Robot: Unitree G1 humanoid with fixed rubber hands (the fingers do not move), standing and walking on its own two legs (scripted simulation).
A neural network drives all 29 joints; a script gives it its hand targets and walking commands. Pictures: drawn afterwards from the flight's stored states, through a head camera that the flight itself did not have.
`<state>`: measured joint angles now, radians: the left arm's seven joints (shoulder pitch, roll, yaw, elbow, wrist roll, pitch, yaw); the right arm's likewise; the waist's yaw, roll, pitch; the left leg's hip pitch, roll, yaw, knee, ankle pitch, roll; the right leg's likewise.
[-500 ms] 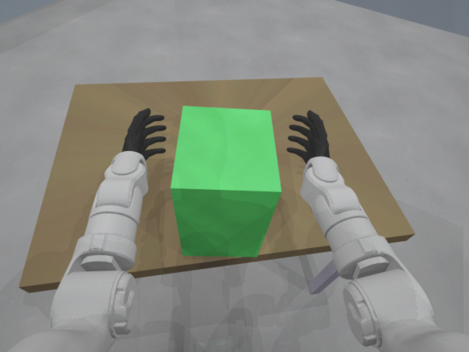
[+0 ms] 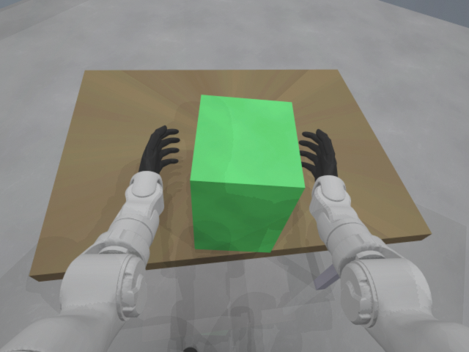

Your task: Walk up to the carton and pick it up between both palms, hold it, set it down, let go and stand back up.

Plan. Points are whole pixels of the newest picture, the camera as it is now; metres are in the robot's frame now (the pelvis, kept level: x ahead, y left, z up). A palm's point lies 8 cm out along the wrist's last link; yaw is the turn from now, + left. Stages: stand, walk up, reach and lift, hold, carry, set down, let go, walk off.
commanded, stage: reach and lift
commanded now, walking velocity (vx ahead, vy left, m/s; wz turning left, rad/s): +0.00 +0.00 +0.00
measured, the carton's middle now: (239, 181) +0.42 +0.01 +0.00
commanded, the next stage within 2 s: none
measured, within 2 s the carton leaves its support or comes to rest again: neither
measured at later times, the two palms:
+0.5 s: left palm (171, 164) +0.41 +0.14 +0.06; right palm (315, 175) +0.40 -0.12 +0.07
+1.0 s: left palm (171, 170) +0.40 +0.14 +0.06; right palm (316, 185) +0.38 -0.12 +0.06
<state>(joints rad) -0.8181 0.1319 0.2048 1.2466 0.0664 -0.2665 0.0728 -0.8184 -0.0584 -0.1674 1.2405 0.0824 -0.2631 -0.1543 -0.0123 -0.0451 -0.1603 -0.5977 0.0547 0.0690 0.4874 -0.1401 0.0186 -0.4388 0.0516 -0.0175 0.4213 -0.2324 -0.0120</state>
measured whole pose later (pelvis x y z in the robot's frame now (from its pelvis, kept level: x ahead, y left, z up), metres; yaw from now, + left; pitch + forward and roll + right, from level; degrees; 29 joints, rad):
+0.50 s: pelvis -0.01 +0.01 +0.01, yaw -1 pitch +11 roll -2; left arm -0.81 -0.06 0.46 1.04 0.42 -0.19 0.10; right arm -0.80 0.09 -0.58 1.11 -0.34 -0.28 -0.11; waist -0.02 -0.07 -0.09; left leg -0.50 0.04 0.09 0.40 -0.10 0.04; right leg -0.35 0.04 0.01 0.34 -0.19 0.00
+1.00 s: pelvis +0.01 -0.01 +0.01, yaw +0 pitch +5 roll +0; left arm -0.69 -0.13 0.55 0.82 0.52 -0.08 -0.03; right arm -0.64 0.25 -0.64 0.89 -0.50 -0.29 -0.11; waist 0.00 -0.09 0.00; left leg -0.30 0.03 0.09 0.30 -0.08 0.01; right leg -0.17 0.03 0.00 0.28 -0.20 -0.02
